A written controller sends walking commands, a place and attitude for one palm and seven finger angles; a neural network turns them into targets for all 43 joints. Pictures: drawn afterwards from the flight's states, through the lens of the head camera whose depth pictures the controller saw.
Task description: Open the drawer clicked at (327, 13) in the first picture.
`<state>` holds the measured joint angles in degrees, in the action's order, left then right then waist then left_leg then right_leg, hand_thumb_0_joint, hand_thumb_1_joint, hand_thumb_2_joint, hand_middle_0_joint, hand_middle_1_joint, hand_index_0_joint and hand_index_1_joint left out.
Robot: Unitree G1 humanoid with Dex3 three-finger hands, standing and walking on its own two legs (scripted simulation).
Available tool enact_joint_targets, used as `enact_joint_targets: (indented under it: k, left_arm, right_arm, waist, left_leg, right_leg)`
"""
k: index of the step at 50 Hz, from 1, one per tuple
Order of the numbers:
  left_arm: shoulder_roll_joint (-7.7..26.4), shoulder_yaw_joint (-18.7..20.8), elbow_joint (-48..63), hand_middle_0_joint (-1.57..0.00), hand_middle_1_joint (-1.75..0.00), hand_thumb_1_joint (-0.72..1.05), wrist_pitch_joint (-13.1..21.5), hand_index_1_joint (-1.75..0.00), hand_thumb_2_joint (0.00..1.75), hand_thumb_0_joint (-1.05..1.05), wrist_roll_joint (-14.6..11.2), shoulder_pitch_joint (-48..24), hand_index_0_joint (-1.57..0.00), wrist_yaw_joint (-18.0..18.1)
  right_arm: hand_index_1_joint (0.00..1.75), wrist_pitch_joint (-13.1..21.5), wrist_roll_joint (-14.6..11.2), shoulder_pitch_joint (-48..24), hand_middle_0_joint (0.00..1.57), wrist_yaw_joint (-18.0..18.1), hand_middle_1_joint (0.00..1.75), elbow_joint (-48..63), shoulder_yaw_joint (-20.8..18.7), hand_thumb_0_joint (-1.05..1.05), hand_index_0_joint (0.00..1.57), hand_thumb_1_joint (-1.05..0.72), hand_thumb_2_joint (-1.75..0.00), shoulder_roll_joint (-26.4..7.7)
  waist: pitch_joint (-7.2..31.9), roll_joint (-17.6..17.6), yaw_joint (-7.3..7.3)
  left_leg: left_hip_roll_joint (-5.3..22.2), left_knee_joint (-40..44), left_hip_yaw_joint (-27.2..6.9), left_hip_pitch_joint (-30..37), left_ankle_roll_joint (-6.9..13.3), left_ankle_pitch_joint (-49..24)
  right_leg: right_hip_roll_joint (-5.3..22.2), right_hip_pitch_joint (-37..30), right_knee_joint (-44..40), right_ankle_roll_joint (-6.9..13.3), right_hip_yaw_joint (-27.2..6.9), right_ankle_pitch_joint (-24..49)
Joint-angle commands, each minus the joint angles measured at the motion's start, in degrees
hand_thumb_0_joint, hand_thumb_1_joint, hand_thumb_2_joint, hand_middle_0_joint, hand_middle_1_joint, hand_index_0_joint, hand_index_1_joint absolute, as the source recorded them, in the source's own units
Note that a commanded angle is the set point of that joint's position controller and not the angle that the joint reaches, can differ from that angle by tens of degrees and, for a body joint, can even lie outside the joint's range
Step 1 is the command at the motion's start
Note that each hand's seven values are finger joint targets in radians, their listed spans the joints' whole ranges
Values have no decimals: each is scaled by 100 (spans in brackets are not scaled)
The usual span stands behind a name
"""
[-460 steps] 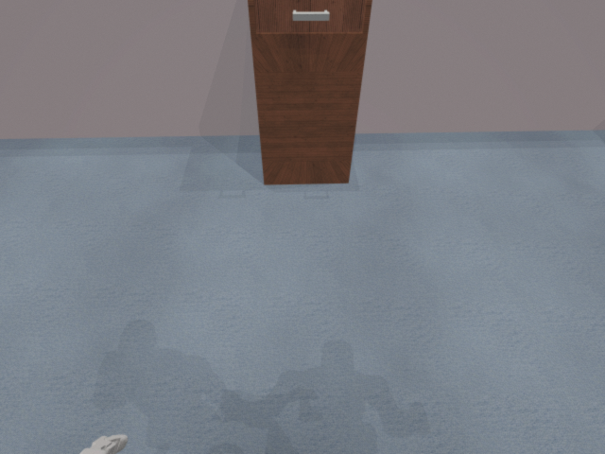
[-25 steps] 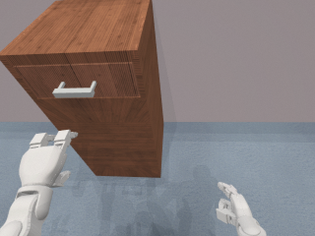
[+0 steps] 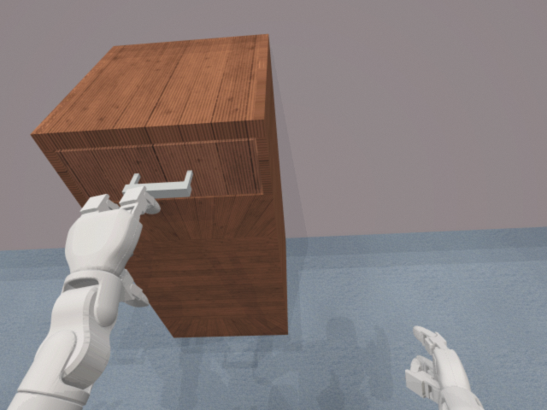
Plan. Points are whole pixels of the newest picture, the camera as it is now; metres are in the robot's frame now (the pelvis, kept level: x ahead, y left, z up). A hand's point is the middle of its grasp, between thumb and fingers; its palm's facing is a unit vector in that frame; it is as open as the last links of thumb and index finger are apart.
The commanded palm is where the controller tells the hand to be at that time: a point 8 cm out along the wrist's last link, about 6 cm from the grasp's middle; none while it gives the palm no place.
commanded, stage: raise the hand with hooked fingers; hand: left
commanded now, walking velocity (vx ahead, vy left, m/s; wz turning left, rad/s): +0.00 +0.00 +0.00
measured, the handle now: (160, 183) +0.50 +0.30 +0.05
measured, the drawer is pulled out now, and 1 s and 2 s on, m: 0.00 0.00 0.00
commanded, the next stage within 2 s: move the hooked fingers above the handle in 0.66 s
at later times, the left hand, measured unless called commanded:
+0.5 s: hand (121, 233) +0.30 +0.25 +0.14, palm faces +0.03 -0.08 -1.00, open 13.8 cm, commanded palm +0.27 +0.26 +0.22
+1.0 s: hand (123, 227) +0.30 +0.24 +0.15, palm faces +0.07 -0.05 -1.00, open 13.8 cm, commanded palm +0.29 +0.25 +0.21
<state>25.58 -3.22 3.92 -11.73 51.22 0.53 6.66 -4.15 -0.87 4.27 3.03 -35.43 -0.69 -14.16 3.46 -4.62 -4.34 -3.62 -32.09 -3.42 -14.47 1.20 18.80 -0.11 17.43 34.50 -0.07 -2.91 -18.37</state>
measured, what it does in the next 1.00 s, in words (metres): stands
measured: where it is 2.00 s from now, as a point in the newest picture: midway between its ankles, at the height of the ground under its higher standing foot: outside the picture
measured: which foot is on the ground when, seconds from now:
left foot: down 0.00-1.00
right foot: down 0.00-1.00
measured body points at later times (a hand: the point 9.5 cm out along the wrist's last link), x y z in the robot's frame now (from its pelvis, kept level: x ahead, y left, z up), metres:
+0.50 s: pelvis -0.01 +0.02 +0.01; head -0.01 -0.01 +0.46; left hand +0.29 +0.25 +0.20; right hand +0.17 -0.19 -0.10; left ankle -0.02 +0.11 -0.73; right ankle +0.00 -0.12 -0.73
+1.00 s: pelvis -0.01 -0.03 +0.01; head -0.01 -0.06 +0.46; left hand +0.29 +0.24 +0.20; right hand +0.21 -0.24 -0.08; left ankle -0.02 +0.11 -0.73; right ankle +0.00 -0.12 -0.73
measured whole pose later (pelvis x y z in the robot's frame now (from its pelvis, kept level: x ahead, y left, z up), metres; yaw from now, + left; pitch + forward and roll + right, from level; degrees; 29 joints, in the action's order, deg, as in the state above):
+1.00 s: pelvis -0.01 -0.03 +0.01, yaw +1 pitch +0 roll +1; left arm 32.2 -0.1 -5.6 -2.6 49.7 -12.2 -4.5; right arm -3.9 -1.3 5.6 2.6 -35.7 1.3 -15.0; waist 1.2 -4.8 -4.9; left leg -1.4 -25.5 -5.4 -10.6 -0.8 14.5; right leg -1.8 13.0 27.5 1.9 -0.8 -14.0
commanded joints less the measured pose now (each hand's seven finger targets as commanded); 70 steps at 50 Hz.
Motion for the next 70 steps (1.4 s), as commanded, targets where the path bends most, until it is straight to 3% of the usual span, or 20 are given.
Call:
enact_joint_targets:
  k: [1,5,7,12,15,17,21,25,30,36,38,40,42,45,51,56,60,65,68,70]
  left_arm:
    - [1533,643,1238,-30,-120,-50,-15,-120,30,0,419,-2246,-30,-212]
    - [1752,871,824,-30,-120,-50,-61,-120,30,0,319,-2739,-30,-513]
    - [1601,700,591,-30,-120,-50,-108,-120,30,0,252,-2982,-30,-692]
    - [1520,383,733,-30,-120,-50,-105,-120,30,0,200,-3673,-30,-1134]
    - [1213,210,462,-30,-120,-50,-53,-120,30,0,137,-3012,-30,-1398]
    - [1355,325,637,-30,-120,-50,97,-120,30,0,81,-2843,-30,-1503]
    - [1809,826,1373,-30,-120,-50,561,-120,30,0,49,-3106,-30,-1303]
    - [2148,1398,1564,-30,-120,-50,875,-120,30,0,-51,-3111,-30,-785]
    - [1771,1258,919,-30,-120,-50,661,-120,30,0,-168,-2875,-30,-436]
    - [1277,421,736,-30,-120,-50,115,-120,30,0,-32,-2727,-30,-829]
    - [1475,521,948,-30,-120,-50,134,-120,30,0,-38,-2717,-30,-973]
    - [2017,1008,740,-30,-120,-50,239,-120,30,0,10,-2791,-30,-1030]
    - [2257,1266,457,-30,-120,-50,453,-120,30,0,30,-2890,-30,-1023]
    - [2549,1656,374,-30,-120,-50,778,-120,30,0,-62,-3104,-30,-877]
    - [2046,1073,-329,-30,-120,-50,981,-120,30,0,-59,-3657,-30,-754]
    - [1959,724,-713,-30,-120,-50,1026,-120,30,0,-6,-3975,-30,-940]
    - [2409,1128,-633,-30,-120,-50,1333,-120,30,0,-57,-4191,-30,-928]
    - [2668,1565,-1121,-30,-120,-50,1565,-120,30,0,-59,-4239,-30,-656]
    - [2423,1419,-1105,-30,-120,-50,1523,-120,30,0,-4,-4259,-30,-459]
    - [2440,1443,-1391,-30,-120,-50,1385,-120,30,0,62,-4177,-30,-389]
  right_arm:
    - [30,164,9,-875,20,5,30,945,27,0,20,-90,-90,-488]
    - [30,79,-24,-799,20,-78,30,909,80,0,20,-90,-90,-487]
    - [30,61,-40,-776,20,-117,30,882,105,0,20,-90,-90,-463]
    - [30,94,-46,-689,20,-200,30,956,98,0,20,-90,-90,-532]
    - [30,100,-63,-576,20,-267,30,1033,75,0,20,-90,-90,-552]
    - [30,111,-38,-475,20,-299,30,1033,65,0,20,-90,-90,-591]
    - [30,237,6,-484,20,-329,30,1104,46,0,20,-90,-90,-584]
    - [30,354,21,-397,20,-321,30,969,-16,0,20,-90,-90,-575]
    - [30,399,-66,-394,20,-341,30,770,-89,0,20,-90,-90,-601]
    - [30,276,-118,-592,20,-317,30,858,-69,0,20,-90,-90,-664]
    - [30,258,-84,-637,20,-270,30,929,-62,0,20,-90,-90,-678]
    - [30,212,-59,-596,20,-191,30,878,-27,0,20,-90,-90,-724]
    - [30,224,-36,-575,20,-105,30,819,10,0,20,-90,-90,-667]
    - [30,222,-36,-544,20,-29,30,799,11,0,20,-90,-90,-628]
    - [30,265,-91,-433,20,37,30,735,-35,0,20,-90,-90,-622]
    - [30,240,-82,-259,20,115,30,746,-82,0,20,-90,-90,-691]
    - [30,227,-46,-146,20,171,30,747,-130,0,20,-90,-90,-729]
    - [30,162,-75,71,20,156,30,659,-197,0,20,-90,-90,-730]
    - [30,144,-78,156,20,68,30,690,-223,0,20,-90,-90,-691]
    - [30,97,-86,234,20,32,30,666,-251,0,20,-90,-90,-743]
  waist:
    - [777,10,-31]
    - [683,-100,-83]
    - [610,5,-52]
    - [981,-129,27]
    - [822,176,13]
    - [889,284,-17]
    - [1216,-27,-144]
    - [1250,-191,-225]
    - [990,6,-169]
    - [1086,262,-19]
    - [1258,488,-37]
    - [1193,717,-39]
    - [985,826,-69]
    - [1000,593,-127]
    - [778,120,107]
    - [1075,493,230]
    - [1513,451,139]
    - [1419,343,47]
    - [1496,56,21]
    - [1501,223,45]
  left_leg:
    - [252,794,106,418,4,-1957]
    - [325,1021,49,493,-111,-2145]
    - [346,1086,37,535,-129,-2182]
    - [373,1095,-29,800,-144,-2490]
    - [413,1121,-48,704,-131,-2457]
    - [398,1145,-26,713,-98,-2407]
    - [327,1140,-56,749,-68,-2394]
    - [278,1131,-77,710,-119,-2513]
    - [188,1142,106,469,-127,-2263]
    - [140,1098,293,464,-31,-1996]
    - [88,1037,324,505,39,-1989]
    - [90,1024,347,300,55,-1811]
    - [56,994,371,197,100,-1704]
    - [18,933,379,97,75,-1646]
    - [-40,800,434,54,45,-1499]
    - [-61,695,430,19,106,-1409]
    - [-91,609,379,25,132,-1659]
    - [-72,602,348,-197,99,-1785]
    - [-52,587,316,-122,67,-2054]
    - [-27,584,325,-195,54,-2083]
  right_leg:
    - [-12,-757,-600,251,425,1170]
    - [-68,-988,-770,299,439,1139]
    - [-79,-966,-830,293,472,1176]
    - [-72,-1009,-917,291,464,1276]
    - [-92,-953,-975,278,495,1187]
    - [-80,-1036,-1011,269,506,1241]
    - [-87,-1244,-990,299,473,1232]
    - [-128,-1285,-1026,321,472,1310]
    - [-114,-1268,-1118,301,467,1396]
    - [-35,-1272,-1117,225,422,1420]
    - [-22,-1429,-1119,183,364,1598]
    - [-10,-1535,-1132,155,309,1522]
    - [13,-1481,-1142,123,277,1540]
    - [36,-1580,-1151,111,183,1509]
    - [25,-1081,-1171,123,245,1353]
    - [59,-1074,-1138,70,204,1426]
    - [59,-1335,-976,83,174,1831]
    - [-4,-1230,-872,144,260,1787]
    - [-43,-1095,-759,214,359,1883]
    - [-68,-1090,-745,223,387,1843]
